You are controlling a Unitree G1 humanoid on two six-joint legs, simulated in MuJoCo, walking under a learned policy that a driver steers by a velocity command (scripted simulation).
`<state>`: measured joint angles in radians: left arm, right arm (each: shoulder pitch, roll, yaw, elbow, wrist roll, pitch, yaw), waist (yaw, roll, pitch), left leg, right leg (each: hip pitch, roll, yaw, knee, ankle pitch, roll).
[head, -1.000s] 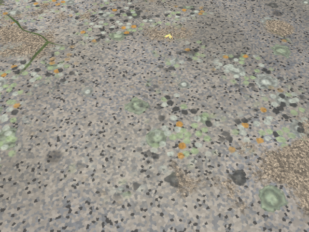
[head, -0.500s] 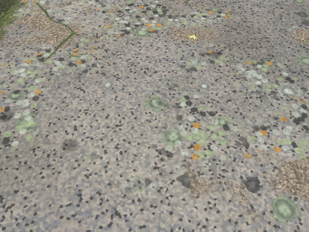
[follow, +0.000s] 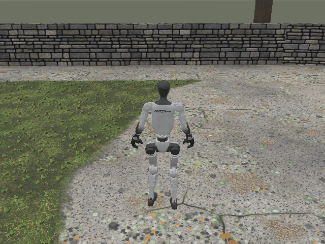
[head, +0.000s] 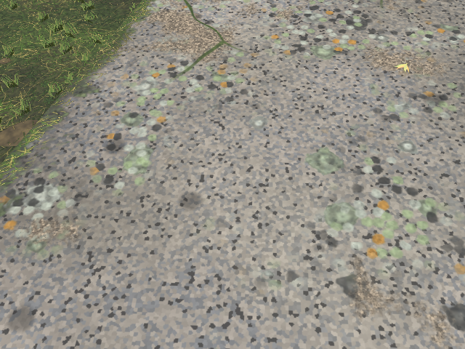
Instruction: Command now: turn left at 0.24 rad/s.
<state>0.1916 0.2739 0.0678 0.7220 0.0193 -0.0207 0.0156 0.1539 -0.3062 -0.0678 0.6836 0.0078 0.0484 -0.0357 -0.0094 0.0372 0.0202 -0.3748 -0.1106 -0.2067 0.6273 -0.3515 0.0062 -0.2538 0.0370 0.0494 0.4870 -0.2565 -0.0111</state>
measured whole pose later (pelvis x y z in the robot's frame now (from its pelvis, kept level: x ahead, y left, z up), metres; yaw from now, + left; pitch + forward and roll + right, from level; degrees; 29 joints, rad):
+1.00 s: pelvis +0.25 -0.02 +0.00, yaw +2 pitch +2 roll -1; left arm 0.44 0.28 0.03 0.86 -0.02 -0.07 0.00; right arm 0.03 -0.25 -0.03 0.64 0.02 -0.09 0.05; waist 0.10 0.04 0.04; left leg -0.61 0.05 0.00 0.54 0.05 0.02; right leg 0.11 0.05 -0.02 0.19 -0.34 -0.04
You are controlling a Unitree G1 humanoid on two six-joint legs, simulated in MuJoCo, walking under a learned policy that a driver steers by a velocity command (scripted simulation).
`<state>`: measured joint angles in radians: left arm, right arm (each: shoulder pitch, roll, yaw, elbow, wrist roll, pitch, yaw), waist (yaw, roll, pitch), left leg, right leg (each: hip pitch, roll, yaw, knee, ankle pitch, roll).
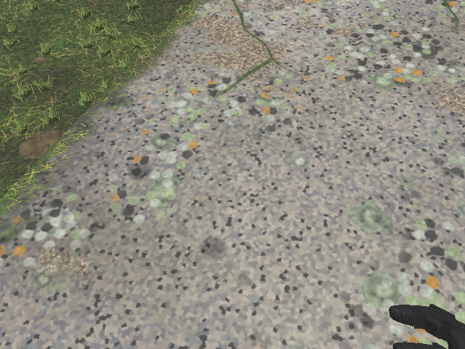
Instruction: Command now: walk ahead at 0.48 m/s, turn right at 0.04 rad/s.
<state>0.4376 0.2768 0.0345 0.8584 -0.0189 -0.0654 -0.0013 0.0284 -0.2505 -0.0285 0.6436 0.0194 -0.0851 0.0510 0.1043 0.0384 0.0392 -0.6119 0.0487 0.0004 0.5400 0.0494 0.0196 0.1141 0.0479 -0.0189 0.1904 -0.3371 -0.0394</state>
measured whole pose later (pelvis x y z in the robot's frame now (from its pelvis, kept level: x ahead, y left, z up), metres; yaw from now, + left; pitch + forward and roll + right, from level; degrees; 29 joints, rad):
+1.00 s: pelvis +0.55 -0.11 +0.01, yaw -23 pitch +1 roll -1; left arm 0.30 0.28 0.05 0.73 0.00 -0.07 -0.01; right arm 0.10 -0.29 -0.03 0.73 0.01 -0.08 0.03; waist 0.06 0.05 0.04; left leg -0.65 0.10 -0.03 0.62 0.11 -0.03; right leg -0.03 0.10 0.04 0.26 -0.24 -0.09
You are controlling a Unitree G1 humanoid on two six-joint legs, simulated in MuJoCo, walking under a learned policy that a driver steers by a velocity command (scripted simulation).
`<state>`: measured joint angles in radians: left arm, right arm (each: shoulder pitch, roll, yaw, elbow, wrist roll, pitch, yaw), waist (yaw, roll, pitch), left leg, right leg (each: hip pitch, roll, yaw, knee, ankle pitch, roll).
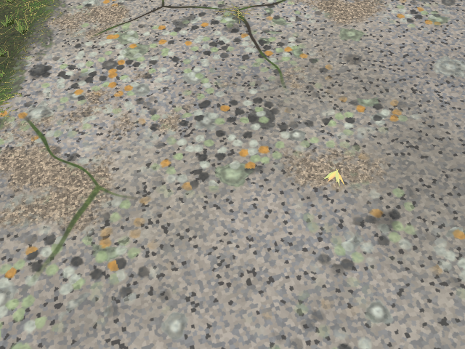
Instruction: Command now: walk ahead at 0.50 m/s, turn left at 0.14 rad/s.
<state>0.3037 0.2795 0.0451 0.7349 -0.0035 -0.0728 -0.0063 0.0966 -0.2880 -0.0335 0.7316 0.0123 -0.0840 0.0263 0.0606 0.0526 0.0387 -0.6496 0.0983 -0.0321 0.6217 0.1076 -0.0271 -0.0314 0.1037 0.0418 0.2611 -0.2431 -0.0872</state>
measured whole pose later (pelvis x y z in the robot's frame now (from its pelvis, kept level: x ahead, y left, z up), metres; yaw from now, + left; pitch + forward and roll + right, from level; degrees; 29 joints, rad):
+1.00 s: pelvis +0.57 +0.11 +0.00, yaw +21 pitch +2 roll -1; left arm 0.39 0.28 0.05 0.83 -0.02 -0.08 -0.01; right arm 0.09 -0.28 -0.03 0.67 0.01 -0.07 0.02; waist 0.10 0.04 0.02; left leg -0.61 0.08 -0.05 0.64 -0.04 -0.01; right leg -0.05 0.05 0.00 0.25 -0.24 -0.03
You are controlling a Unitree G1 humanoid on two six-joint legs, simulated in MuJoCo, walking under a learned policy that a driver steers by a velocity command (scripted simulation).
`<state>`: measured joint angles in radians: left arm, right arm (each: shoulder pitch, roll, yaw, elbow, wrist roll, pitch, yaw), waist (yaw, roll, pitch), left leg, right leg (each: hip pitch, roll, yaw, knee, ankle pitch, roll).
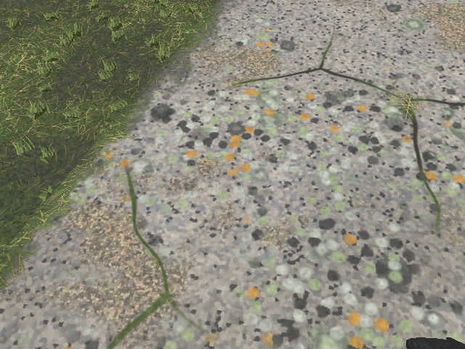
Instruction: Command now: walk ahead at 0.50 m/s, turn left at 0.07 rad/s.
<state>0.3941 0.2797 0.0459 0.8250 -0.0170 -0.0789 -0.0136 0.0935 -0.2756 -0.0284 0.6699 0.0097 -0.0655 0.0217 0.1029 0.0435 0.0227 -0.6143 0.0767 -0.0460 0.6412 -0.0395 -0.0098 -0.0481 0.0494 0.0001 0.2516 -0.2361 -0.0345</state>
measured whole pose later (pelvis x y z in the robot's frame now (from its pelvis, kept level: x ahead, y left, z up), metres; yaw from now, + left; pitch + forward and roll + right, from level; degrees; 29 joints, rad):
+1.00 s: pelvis +0.51 -0.08 +0.00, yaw -28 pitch +2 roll +0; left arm 0.33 0.28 0.06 0.72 -0.01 -0.05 0.00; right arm 0.06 -0.30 -0.05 0.72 -0.01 -0.09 0.01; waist 0.06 0.04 0.04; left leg -0.65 0.09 -0.09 0.67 0.03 -0.07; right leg -0.12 0.10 0.11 0.33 -0.22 -0.08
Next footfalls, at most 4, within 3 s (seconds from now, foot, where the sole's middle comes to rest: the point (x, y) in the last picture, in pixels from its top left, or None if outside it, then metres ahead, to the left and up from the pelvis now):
0.12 left None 0.24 0.14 -0.78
0.66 right None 0.48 -0.15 -0.78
1.16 left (299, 241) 0.83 -0.08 -0.78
1.68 right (406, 216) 0.95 -0.44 -0.78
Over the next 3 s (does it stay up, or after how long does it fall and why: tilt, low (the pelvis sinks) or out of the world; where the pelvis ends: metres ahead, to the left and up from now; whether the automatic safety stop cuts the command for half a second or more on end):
stays up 1.57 -0.45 0.00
